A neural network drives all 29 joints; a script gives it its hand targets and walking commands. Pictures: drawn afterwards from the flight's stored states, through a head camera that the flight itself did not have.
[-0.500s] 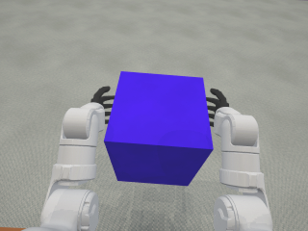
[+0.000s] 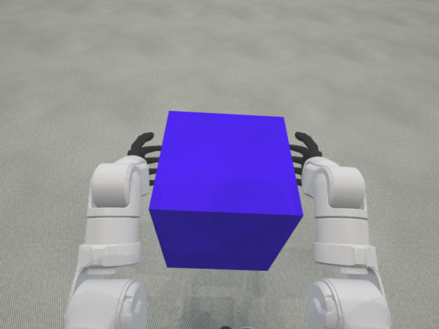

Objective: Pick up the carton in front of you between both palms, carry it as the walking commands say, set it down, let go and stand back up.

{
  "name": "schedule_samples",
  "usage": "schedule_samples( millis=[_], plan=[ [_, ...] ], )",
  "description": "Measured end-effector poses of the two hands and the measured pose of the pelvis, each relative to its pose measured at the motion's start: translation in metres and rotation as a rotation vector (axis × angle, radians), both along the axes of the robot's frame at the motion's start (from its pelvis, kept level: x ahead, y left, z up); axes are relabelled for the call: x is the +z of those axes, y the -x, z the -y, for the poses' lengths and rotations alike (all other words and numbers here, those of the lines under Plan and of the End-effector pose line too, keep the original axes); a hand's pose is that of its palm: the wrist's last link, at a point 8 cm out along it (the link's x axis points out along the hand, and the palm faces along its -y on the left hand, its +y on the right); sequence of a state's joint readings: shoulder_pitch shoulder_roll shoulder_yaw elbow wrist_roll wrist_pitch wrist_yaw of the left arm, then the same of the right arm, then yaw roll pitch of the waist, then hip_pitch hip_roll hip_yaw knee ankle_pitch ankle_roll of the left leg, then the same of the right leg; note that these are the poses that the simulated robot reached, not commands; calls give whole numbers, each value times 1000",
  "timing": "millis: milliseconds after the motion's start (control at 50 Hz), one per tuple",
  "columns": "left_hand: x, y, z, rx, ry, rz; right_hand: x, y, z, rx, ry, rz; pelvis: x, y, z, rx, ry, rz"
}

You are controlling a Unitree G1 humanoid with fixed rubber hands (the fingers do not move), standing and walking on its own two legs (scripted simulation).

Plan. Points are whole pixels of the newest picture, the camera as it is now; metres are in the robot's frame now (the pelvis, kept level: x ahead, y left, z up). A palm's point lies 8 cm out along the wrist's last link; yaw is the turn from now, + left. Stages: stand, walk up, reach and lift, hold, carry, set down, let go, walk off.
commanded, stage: carry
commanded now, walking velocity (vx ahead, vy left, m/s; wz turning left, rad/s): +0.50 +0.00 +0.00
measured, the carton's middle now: (221, 196) +0.35 -0.02 +0.05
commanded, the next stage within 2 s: none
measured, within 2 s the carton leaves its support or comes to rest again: neither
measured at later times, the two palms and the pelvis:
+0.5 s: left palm (141, 77) +0.64 +0.16 +0.13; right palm (262, 79) +0.65 -0.13 +0.13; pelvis +0.30 +0.02 +0.00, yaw +0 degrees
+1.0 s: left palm (161, 46) +0.89 +0.14 +0.10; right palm (255, 48) +0.89 -0.16 +0.10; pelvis +0.62 +0.00 +0.00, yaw -1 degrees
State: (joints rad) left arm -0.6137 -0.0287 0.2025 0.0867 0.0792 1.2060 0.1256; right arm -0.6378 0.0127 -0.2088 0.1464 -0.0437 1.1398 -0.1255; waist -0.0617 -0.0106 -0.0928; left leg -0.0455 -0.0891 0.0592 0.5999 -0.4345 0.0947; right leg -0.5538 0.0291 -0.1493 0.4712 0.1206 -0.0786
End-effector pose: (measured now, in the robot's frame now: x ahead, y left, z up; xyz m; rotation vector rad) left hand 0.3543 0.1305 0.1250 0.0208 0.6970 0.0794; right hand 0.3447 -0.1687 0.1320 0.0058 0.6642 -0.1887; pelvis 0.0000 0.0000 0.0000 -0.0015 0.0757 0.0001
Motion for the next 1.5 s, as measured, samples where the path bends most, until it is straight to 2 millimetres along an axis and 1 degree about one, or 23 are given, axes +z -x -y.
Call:
schedule_samples(
  millis=[20,60,120,160,200,260,380,460,540,580,640,720,800,880,960,1020,1040,1100,1160,1260,1360,1420,1500],
  plan=[
    [-4,-14,1,6,-14,-1,-6,-17,2,11,-5,-2,-6,-16,2,4,0,4],
    [-16,-36,1,19,-40,-29,-22,-46,1,37,-14,-31,-12,-38,5,2,11,3],
    [-33,-56,-6,46,-49,-100,-39,-77,-6,75,-12,-101,-8,-66,11,0,5,4],
    [-38,-70,-10,61,-47,-124,-43,-97,-11,93,-9,-124,-3,-85,14,4,0,4],
    [-37,-89,-13,73,-43,-122,-42,-118,-14,101,-11,-122,2,-104,16,6,-5,1],
    [-29,-122,-16,83,-37,-99,-36,-151,-16,98,-19,-99,9,-136,15,8,-14,-7],
    [-3,-203,-19,73,-33,-24,-14,-223,-19,68,-29,-24,16,-209,3,2,-24,-15],
    [8,-260,-28,66,-22,21,-2,-277,-28,50,-32,20,11,-268,-11,-3,-18,-17],
    [1,-318,-41,53,4,41,-3,-329,-41,26,-20,40,-5,-333,-27,-19,-17,-3],
    [-8,-339,-46,43,18,7,-8,-347,-46,13,-9,8,-3,-356,-32,-31,-24,-2],
    [-17,-362,-49,37,30,-60,-18,-363,-49,-21,-21,-58,8,-388,-38,-43,-2,-4],
    [-21,-390,-46,44,68,-77,-20,-383,-47,-72,-47,-71,21,-432,-41,-39,23,-10],
    [-20,-418,-42,64,92,-43,-15,-415,-42,-72,-47,-36,25,-480,-37,-31,33,-11],
    [-18,-455,-35,55,54,-15,-14,-459,-35,-38,-39,-14,22,-534,-26,-29,26,-1],
    [-20,-503,-22,69,34,9,-21,-512,-22,-12,-47,9,10,-593,-9,-21,9,13],
    [-27,-546,-9,79,12,28,-34,-558,-9,3,-66,27,-7,-639,6,-7,13,30],
    [-31,-558,-5,80,1,16,-41,-571,-5,6,-74,14,-8,-651,10,0,22,29],
    [-40,-583,0,94,-13,-58,-53,-600,0,20,-82,-61,-1,-676,18,16,7,22],
    [-40,-602,1,111,-14,-93,-54,-624,1,31,-88,-96,10,-699,23,18,-8,17],
    [-27,-643,0,109,-14,-52,-40,-665,0,37,-83,-54,19,-737,21,7,-18,17],
    [-15,-687,-7,81,6,22,-22,-701,-7,14,-65,21,15,-781,10,-4,3,38],
    [-14,-712,-14,75,37,46,-15,-723,-14,9,-36,46,9,-807,2,-8,3,45],
    [-18,-736,-20,80,56,22,-13,-748,-21,10,-20,22,8,-831,-3,-21,-13,36]
  ],
)
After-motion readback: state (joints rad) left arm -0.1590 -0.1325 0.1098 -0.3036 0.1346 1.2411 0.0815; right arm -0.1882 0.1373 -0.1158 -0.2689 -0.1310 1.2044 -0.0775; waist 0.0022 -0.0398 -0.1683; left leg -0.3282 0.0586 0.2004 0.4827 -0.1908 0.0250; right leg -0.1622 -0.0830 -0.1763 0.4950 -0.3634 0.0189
